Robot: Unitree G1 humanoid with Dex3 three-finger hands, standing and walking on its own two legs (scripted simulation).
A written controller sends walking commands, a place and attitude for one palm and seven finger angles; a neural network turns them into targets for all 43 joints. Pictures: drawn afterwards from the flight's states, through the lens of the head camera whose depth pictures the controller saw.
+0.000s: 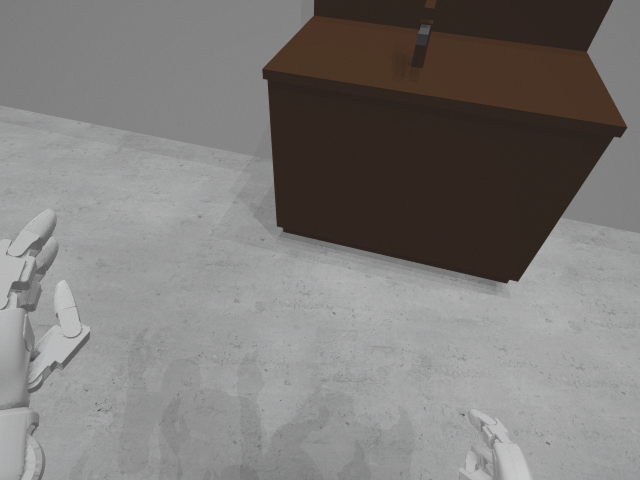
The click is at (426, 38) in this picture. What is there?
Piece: tap's lever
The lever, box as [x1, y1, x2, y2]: [416, 31, 428, 45]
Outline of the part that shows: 419,31 416,44 425,45 428,32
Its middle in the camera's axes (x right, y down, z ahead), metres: +0.28 -0.55 +1.05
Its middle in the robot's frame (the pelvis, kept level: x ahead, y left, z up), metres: +1.18 -0.20 +0.11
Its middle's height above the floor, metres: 0.88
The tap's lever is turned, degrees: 0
